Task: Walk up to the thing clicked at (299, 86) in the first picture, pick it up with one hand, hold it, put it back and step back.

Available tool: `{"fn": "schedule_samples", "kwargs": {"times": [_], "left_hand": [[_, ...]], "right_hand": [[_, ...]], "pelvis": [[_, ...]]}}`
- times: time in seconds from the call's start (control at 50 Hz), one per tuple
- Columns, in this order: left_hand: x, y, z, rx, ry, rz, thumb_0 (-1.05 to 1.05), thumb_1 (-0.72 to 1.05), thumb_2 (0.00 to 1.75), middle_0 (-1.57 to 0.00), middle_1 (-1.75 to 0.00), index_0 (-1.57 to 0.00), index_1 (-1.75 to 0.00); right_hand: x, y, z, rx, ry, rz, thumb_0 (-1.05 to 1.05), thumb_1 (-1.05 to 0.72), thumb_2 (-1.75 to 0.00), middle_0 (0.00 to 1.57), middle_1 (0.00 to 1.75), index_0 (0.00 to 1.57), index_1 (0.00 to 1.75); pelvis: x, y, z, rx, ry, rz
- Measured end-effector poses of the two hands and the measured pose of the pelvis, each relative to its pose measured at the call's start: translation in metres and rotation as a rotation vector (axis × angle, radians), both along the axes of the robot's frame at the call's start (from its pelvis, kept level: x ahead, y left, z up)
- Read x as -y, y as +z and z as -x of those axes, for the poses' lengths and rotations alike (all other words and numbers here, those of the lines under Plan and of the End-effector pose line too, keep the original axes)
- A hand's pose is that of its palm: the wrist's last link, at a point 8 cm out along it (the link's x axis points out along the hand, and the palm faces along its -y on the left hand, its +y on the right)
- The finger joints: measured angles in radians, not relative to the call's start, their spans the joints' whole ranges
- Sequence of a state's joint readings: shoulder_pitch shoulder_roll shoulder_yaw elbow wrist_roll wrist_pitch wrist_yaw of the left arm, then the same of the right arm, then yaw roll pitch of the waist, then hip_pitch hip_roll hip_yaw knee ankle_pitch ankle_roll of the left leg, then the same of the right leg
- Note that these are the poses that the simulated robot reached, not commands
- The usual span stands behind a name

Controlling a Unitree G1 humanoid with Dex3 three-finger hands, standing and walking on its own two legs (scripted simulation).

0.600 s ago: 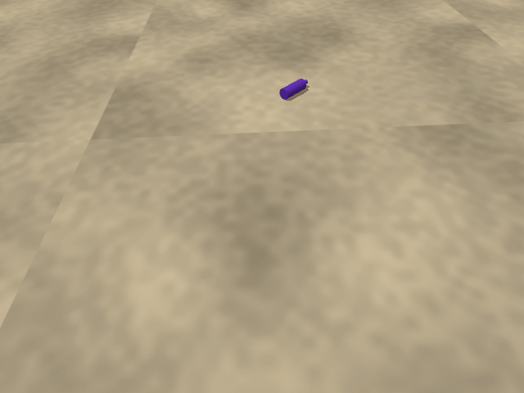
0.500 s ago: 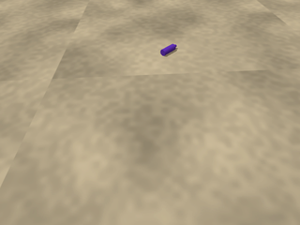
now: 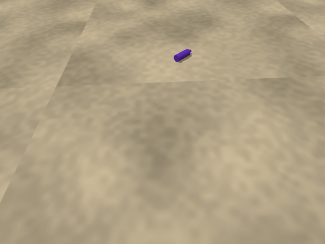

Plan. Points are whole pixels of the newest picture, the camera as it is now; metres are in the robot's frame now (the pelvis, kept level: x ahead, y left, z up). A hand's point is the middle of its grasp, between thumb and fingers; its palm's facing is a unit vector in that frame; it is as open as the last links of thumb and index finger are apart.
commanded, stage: stand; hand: left
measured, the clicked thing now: (183, 54) +2.18 -0.26 -0.74
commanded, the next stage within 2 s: walk up in 0.52 s
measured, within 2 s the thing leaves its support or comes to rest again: neither
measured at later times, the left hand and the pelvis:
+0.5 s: hand out of the picture +0.08 +0.25 -0.16, palm faces -0.04 -0.94 -0.34, open 7.3 cm; pelvis +0.00 +0.00 +0.00, yaw +0 degrees
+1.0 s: hand out of the picture +0.16 +0.36 -0.17, palm faces +0.25 -0.94 -0.25, open 7.4 cm; pelvis +0.14 +0.06 -0.01, yaw +15 degrees
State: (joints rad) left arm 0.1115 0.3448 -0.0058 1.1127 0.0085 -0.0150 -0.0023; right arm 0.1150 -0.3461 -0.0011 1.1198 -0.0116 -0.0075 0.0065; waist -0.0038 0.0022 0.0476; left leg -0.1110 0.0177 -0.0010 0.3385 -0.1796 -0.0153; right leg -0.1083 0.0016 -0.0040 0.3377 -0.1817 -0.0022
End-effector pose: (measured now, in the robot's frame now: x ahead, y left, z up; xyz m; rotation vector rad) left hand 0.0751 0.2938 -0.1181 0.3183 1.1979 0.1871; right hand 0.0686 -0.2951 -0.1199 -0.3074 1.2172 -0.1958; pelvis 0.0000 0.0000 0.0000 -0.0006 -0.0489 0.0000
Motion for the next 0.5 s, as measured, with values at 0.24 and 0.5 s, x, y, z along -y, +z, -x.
{"fn": "schedule_samples", "kwargs": {"times": [0.24,0.5], "left_hand": [[-0.0010,0.0007,0.0001,-0.004,-0.003,-0.003,0.00,0.91,0.90,-0.20,-0.30,-0.21,-0.30],[-0.0020,-0.0008,0.0035,-0.029,-0.002,-0.005,0.00,0.91,0.90,-0.20,-0.30,-0.21,-0.30]], "right_hand": [[0.0000,-0.0006,0.0017,-0.006,-0.001,0.001,0.01,-0.90,-0.90,0.20,0.30,0.20,0.29],[0.0004,-0.0016,0.0053,-0.031,-0.006,-0.001,0.01,-0.90,-0.90,0.20,0.30,0.20,0.29]], "pelvis": [[-0.0006,0.0002,-0.0010,0.000,-0.001,-0.002],[-0.0004,0.0005,-0.0035,-0.009,-0.003,0.000]]}}
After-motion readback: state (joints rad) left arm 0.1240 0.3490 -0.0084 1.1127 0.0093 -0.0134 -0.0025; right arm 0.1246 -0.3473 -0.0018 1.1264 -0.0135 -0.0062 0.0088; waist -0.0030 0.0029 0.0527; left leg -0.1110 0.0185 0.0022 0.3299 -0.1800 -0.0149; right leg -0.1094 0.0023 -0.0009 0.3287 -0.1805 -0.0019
